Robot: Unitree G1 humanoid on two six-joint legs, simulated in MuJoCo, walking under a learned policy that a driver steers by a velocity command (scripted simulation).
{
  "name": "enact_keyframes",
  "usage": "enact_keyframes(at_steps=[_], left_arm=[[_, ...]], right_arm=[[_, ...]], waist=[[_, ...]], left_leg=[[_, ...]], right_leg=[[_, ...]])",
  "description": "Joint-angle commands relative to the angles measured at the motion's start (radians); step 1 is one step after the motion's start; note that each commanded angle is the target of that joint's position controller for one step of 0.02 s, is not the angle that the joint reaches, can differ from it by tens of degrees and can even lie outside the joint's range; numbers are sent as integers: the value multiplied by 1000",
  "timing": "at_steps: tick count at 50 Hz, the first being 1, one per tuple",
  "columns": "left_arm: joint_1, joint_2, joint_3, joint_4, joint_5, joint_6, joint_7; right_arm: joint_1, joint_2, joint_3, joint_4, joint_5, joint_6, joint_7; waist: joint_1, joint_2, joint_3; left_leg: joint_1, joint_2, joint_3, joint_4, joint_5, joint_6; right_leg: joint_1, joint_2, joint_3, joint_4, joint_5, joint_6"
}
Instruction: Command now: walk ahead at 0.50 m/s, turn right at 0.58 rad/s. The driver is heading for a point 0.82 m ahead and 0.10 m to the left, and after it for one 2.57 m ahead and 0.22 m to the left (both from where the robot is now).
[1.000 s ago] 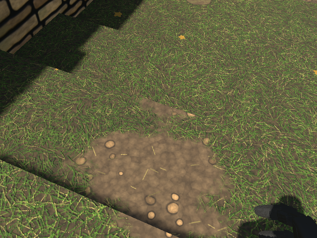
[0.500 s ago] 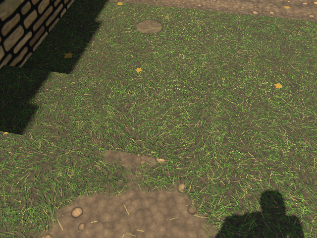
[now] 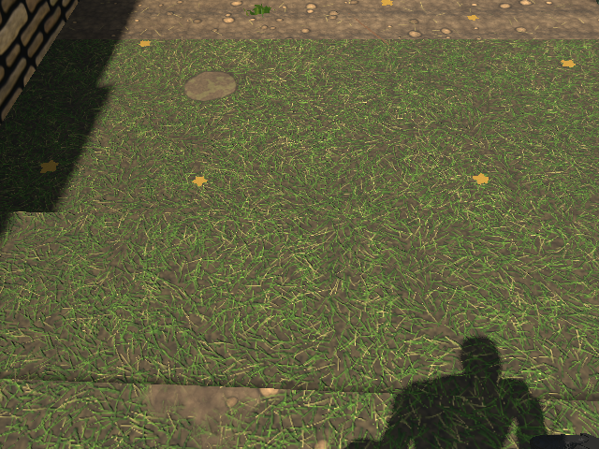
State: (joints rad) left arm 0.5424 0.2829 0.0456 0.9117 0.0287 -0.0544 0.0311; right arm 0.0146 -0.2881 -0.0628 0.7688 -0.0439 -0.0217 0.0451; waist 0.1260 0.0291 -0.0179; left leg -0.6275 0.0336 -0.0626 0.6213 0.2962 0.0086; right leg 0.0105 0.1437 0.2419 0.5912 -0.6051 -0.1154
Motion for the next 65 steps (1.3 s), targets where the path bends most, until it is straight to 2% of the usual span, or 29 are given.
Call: enact_keyframes(at_steps=[1,4,5,6,7,8,9,10,11,12,14,17,20,25,29,30,31,32,35,44,49,51,53,54,55,56,58,62,65], left_arm=[[-3,121,23,-53,14,-4,16],[-36,106,19,-31,24,7,34],[-42,125,27,-18,-2,13,38],[-54,92,31,-19,-19,18,25],[48,29,20,-24,-64,14,23],[208,44,15,-21,-91,11,41],[156,68,6,3,-47,17,43],[37,83,6,-34,-9,31,27],[-46,103,10,-45,39,42,8],[-207,113,16,-95,50,37,-8],[-315,41,-2,-129,18,46,-34],[-299,-6,-19,-109,18,32,-67],[-454,-24,-42,-132,3,26,-73],[-653,-13,-52,-187,1,24,-65],[-378,32,-28,-105,10,-5,-37],[-186,115,-2,-69,31,-16,-19],[-129,191,18,-65,35,-6,-9],[-138,152,22,-58,-3,11,-12],[-323,19,-5,-70,-7,-9,-21],[-274,58,13,-17,-19,-51,-7],[-220,100,26,-8,5,-38,-5],[-187,127,34,-3,0,-9,-4],[-156,145,36,15,-5,16,2],[-185,146,40,-14,-10,23,-1],[-136,20,17,-80,0,14,-32],[-244,113,38,-94,19,6,-33],[-285,127,50,-94,-16,-7,-36],[-287,71,43,-89,20,49,-42],[-356,73,52,-121,5,60,-43]], right_arm=[[-131,-50,-1,-111,6,-40,-5],[165,-65,-16,-17,34,-69,-40],[337,-80,-25,44,34,-69,-53],[452,-124,-44,88,30,-56,-53],[547,-163,-33,99,-11,-60,-33],[571,-163,-37,108,3,-67,-19],[508,-78,-24,66,21,-63,-15],[426,-123,-41,57,18,-65,-34],[381,-81,-28,44,16,-62,-50],[368,-72,-10,57,15,-87,-55],[370,-51,1,128,15,-105,-49],[353,-19,14,144,26,-101,-39],[423,-10,18,163,54,-80,-35],[591,-44,14,217,30,-42,-47],[559,-72,11,222,37,-35,-51],[527,-43,19,179,54,-44,-45],[611,75,43,158,71,-46,-47],[562,-60,4,168,48,-29,-60],[440,-4,-3,145,25,-10,-47],[203,46,3,32,11,26,-10],[208,-41,-12,9,-7,46,-3],[146,-28,-7,-15,8,42,1],[283,-37,-22,17,12,27,-6],[467,-110,-50,73,-1,16,-20],[419,-248,-74,48,15,10,-24],[447,-219,-68,45,53,8,-25],[347,-146,-48,38,45,9,-31],[317,-114,-27,33,50,-9,-46],[390,-149,-28,54,30,-36,-44]], waist=[[6,-107,115],[-117,-29,25],[-205,6,-28],[-235,92,-90],[-194,150,-182],[-128,257,-329],[-158,117,-304],[-159,212,-230],[-147,73,-156],[-156,51,-17],[-82,17,149],[-57,122,49],[-113,74,40],[-193,28,94],[-64,0,-19],[8,-78,-153],[-19,-237,-275],[4,-115,-211],[-103,-89,86],[-151,-151,72],[-164,-97,45],[-122,-106,76],[-187,-96,-6],[-276,20,-98],[-173,278,-125],[-232,132,-111],[-169,21,44],[-119,-16,41],[-138,-9,61]], left_leg=[[66,-21,-7,-140,45,0],[383,25,-30,-412,254,-11],[577,62,-18,-520,401,-17],[839,142,-77,-425,392,-7],[1102,248,-77,26,913,-11],[1304,415,-303,173,995,122],[1180,380,-305,39,528,137],[997,410,-443,-141,-162,256],[776,379,-520,-284,-535,278],[595,378,-505,-312,-426,273],[273,246,-294,-379,-250,202],[261,144,-107,-384,-11,185],[343,140,-56,-408,57,147],[628,182,-107,-380,1,162],[544,129,-64,-74,143,144],[333,76,-20,184,-115,118],[29,-60,69,493,-856,91],[-78,-55,37,605,-880,94],[-15,34,5,532,-673,75],[205,-3,119,209,-278,52],[128,49,67,244,-379,117],[216,-50,185,100,-682,130],[408,-115,187,-40,-666,178],[641,-20,0,-186,-651,229],[911,272,-550,-263,-480,391],[874,286,-610,-313,-384,441],[662,231,-379,-306,-198,376],[517,125,-229,-364,-76,312],[551,108,-206,-344,102,295]], right_leg=[[-116,-155,208,52,506,-84],[-72,-57,154,455,531,-53],[-131,-28,83,697,493,-36],[-352,36,7,969,-6,-14],[-613,78,-18,1278,-321,14],[-835,16,-37,1401,-225,34],[-911,-71,-84,1293,-87,34],[-981,-81,-147,1338,14,44],[-944,-119,-172,1304,89,35],[-927,-142,-84,1081,211,25],[-774,-161,-73,736,303,53],[-557,-152,-167,421,552,73],[-495,-158,-261,220,628,59],[-591,-146,-293,41,489,42],[-128,-108,-269,-148,450,-9],[174,-307,-60,-151,417,-65],[410,-601,286,-192,475,-173],[307,-601,345,-252,333,-205],[-74,-446,20,-388,458,-92],[-273,-323,-377,-406,835,-24],[-45,-460,-368,-262,1013,-41],[-38,-419,-412,-191,1089,-22],[-37,-404,-447,97,1182,7],[-209,-365,-472,416,972,46],[-678,-136,-428,729,39,115],[-795,-147,-233,730,51,114],[-728,-233,-203,605,180,115],[-567,-221,-242,449,280,158],[-665,-205,-244,427,450,143]])
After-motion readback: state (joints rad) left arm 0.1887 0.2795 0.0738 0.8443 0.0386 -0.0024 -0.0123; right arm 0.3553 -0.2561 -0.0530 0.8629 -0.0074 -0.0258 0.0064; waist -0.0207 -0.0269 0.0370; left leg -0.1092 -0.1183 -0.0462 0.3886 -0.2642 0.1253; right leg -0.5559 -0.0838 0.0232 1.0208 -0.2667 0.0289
